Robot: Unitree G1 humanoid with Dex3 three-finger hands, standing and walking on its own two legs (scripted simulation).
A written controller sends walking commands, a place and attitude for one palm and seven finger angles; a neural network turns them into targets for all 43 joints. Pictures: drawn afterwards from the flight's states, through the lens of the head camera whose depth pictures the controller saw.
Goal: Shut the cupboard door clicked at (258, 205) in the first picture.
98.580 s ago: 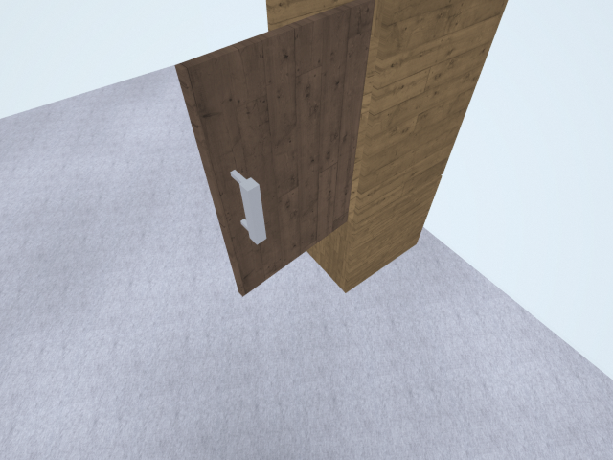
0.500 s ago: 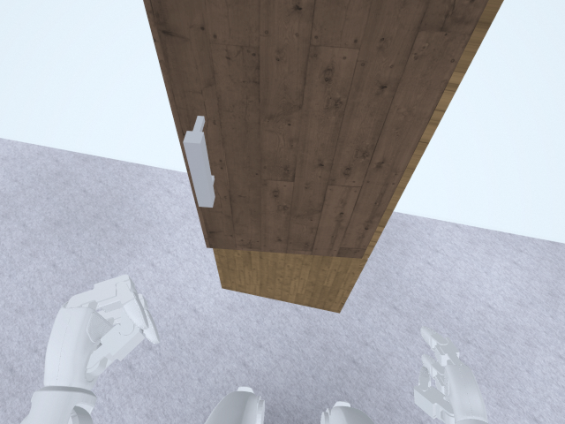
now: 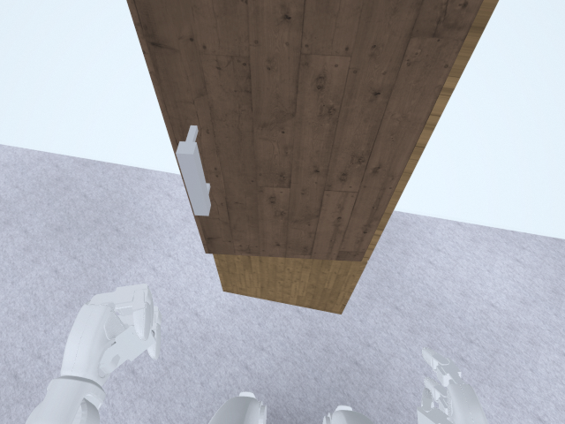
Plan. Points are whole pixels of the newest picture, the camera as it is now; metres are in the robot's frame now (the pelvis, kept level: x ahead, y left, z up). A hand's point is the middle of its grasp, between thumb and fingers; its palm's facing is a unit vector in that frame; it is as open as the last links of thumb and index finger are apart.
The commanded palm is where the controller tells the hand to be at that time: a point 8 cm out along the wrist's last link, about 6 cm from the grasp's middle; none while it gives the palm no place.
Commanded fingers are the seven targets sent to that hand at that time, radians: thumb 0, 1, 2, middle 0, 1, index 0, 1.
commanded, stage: raise the hand and make a fist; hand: left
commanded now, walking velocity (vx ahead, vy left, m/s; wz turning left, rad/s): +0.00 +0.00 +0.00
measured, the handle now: (198, 172) +0.47 +0.18 +0.06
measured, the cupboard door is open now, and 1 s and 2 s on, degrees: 8 8 8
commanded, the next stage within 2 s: bring the fist close to the handle in 0.18 s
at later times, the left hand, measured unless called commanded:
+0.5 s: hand (164, 309) +0.25 +0.17 +0.06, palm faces +0.03 -1.00 -0.04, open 3.1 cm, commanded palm +0.23 +0.22 +0.06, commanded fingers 0.00 0.90 0.90 -1.30 -1.50 -1.30 -1.50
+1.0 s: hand (203, 259) +0.32 +0.14 +0.05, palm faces -0.03 -1.00 +0.00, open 3.1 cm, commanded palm +0.31 +0.20 +0.06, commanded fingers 0.00 0.90 0.90 -1.30 -1.50 -1.30 -1.50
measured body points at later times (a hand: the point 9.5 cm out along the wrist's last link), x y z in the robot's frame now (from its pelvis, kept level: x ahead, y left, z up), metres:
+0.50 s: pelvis -0.01 -0.03 -0.01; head +0.05 -0.02 +0.44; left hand +0.24 +0.22 +0.06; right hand +0.18 -0.25 -0.09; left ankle +0.02 +0.07 -0.66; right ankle +0.00 -0.12 -0.66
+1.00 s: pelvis +0.00 -0.02 +0.00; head +0.08 -0.02 +0.45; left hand +0.32 +0.19 +0.05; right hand +0.15 -0.27 -0.10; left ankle +0.02 +0.07 -0.66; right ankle +0.00 -0.12 -0.66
